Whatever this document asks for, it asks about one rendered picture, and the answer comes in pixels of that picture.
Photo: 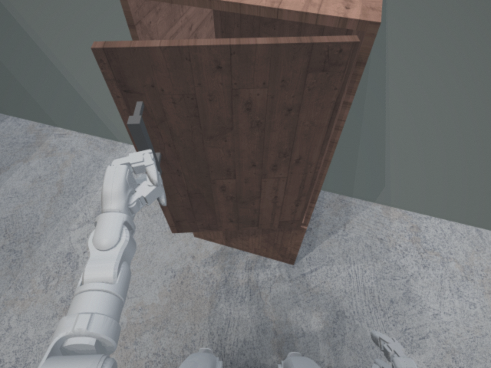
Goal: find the robot left shin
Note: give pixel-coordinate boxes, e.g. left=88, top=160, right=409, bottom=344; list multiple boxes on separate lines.
left=198, top=348, right=213, bottom=355

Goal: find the cupboard door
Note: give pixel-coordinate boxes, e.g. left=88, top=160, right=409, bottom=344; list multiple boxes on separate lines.
left=91, top=35, right=360, bottom=233

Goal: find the robot left forearm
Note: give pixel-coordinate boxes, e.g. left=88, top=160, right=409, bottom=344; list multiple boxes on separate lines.
left=38, top=212, right=137, bottom=368

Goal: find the left robot hand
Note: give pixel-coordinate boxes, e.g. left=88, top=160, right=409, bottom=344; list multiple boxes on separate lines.
left=101, top=149, right=166, bottom=220

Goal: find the robot right shin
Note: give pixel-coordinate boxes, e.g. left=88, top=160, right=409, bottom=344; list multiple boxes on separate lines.
left=286, top=352, right=301, bottom=359

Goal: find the handle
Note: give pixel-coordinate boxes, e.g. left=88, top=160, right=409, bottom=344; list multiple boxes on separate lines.
left=127, top=101, right=162, bottom=175

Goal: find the right robot hand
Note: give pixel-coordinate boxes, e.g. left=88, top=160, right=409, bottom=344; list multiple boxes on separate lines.
left=371, top=330, right=418, bottom=368

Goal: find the robot shin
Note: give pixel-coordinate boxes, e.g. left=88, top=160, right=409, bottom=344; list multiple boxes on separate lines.
left=286, top=352, right=301, bottom=359
left=198, top=348, right=213, bottom=355

